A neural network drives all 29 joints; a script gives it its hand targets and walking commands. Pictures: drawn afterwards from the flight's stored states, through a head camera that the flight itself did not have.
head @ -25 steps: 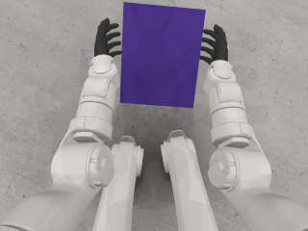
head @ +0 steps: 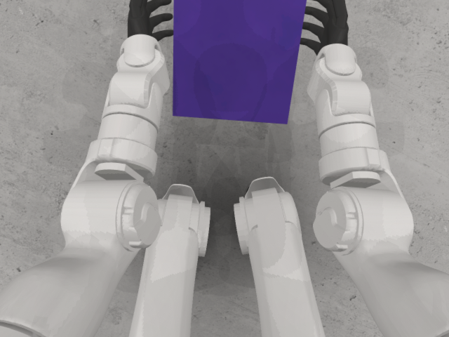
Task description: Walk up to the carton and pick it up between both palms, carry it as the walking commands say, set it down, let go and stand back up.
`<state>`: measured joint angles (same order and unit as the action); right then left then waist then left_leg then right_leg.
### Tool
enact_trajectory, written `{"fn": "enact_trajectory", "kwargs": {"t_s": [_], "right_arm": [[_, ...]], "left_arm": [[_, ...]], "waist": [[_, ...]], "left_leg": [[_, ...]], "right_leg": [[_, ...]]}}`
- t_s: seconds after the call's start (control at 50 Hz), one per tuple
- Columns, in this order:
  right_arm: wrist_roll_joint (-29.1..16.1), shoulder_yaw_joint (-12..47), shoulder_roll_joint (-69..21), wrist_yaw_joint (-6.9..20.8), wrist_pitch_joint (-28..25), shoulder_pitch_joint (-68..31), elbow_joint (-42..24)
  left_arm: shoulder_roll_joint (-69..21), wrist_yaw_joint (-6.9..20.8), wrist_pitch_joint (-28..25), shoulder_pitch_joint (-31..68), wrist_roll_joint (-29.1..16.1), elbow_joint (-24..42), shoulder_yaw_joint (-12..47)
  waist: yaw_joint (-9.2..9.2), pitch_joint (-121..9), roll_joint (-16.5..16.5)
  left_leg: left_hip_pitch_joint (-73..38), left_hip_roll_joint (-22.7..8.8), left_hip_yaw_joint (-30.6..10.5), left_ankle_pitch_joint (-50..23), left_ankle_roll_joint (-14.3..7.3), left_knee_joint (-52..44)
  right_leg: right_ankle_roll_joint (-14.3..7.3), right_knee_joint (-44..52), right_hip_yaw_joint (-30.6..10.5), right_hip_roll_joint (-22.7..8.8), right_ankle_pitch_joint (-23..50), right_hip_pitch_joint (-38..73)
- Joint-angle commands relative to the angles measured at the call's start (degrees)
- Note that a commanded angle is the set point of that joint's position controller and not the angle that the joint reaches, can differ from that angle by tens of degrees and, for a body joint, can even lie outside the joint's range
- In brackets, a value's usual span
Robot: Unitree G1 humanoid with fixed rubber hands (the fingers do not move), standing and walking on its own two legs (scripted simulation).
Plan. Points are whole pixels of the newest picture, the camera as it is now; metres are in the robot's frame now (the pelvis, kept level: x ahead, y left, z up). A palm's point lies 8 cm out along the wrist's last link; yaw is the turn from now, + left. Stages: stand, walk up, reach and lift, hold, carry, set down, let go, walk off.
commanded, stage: set down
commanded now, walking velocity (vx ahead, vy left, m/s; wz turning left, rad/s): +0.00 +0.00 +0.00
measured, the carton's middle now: (233, 47) +0.54 -0.06 -0.23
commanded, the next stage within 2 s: none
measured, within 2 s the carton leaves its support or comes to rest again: rests again in 1.58 s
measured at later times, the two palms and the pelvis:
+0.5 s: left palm (152, 45) +0.55 +0.08 -0.20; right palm (316, 51) +0.52 -0.19 -0.20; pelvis +0.01 +0.01 -0.03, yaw +0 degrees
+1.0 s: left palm (152, 49) +0.55 +0.08 -0.21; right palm (314, 54) +0.52 -0.19 -0.22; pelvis +0.01 +0.00 -0.04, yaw +1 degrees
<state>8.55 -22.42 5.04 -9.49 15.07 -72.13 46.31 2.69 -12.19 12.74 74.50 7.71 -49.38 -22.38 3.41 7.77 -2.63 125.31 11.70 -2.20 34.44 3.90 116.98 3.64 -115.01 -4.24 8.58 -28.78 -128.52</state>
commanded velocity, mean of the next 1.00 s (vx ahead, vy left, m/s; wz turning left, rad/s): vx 0.00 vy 0.00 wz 0.00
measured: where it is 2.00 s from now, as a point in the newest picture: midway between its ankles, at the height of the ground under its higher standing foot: (223, 241)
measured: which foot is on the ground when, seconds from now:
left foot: down 0.00-1.00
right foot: down 0.00-1.00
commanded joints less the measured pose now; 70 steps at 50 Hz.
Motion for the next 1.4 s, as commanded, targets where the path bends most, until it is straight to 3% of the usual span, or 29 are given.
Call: {"fn": "enact_trajectory", "kwargs": {"t_s": [0.0,0.28,0.4,0.54,0.86,1.38], "right_arm": [[-7.3,26.0,-51.9,16.6,-2.8,-38.4,-3.4],[-8.8,22.6,-45.6,19.2,-4.4,-38.8,0.5],[-9.0,22.2,-43.1,19.8,-5.3,-39.1,0.5],[-11.1,24.1,-42.2,19.8,-6.1,-40.5,-1.2],[-10.3,21.3,-40.3,19.7,-6.3,-41.8,3.0],[-7.7,16.8,-36.6,21.5,-5.8,-35.3,8.3]], "left_arm": [[-53.3,15.8,-1.3,36.9,-6.5,1.2,24.7],[-51.2,15.0,-2.8,38.6,-7.9,0.7,26.9],[-49.6,14.9,-3.9,38.9,-9.2,0.5,27.2],[-48.6,14.5,-4.7,38.7,-10.9,0.5,28.2],[-45.1,16.8,-4.6,40.3,-9.8,-3.5,24.3],[-40.3,19.0,-4.0,34.6,-6.7,-8.4,20.2]], "waist": [[2.27,-71.2,1.7],[5.15,-60.5,-4.7],[6.11,-56.4,-4.3],[5.74,-57.9,-3.0],[5.46,-46.6,-2.1],[5.21,-34.0,-2.2]], "left_leg": [[-27.2,0.5,6.1,-16.2,-2.4,-8.1],[-26.7,-0.1,4.4,-19.4,-2.3,-3.9],[-26.3,-0.1,3.1,-22.4,-2.5,-2.5],[-27.6,-0.1,2.6,-25.7,-2.9,-0.7],[-17.6,-0.3,3.2,-16.4,-3.5,0.5],[-13.3,-0.7,2.6,-13.2,-4.0,1.3]], "right_leg": [[-0.9,6.4,8.1,0.0,19.5,44.7],[-2.4,0.9,7.7,-0.8,20.6,34.9],[-3.0,-1.0,7.5,-1.1,22.4,32.8],[-3.2,-2.7,7.1,-1.4,25.1,34.2],[-4.1,-3.2,5.5,-1.9,19.1,32.4],[-4.4,-4.5,5.1,-2.4,15.6,27.1]]}}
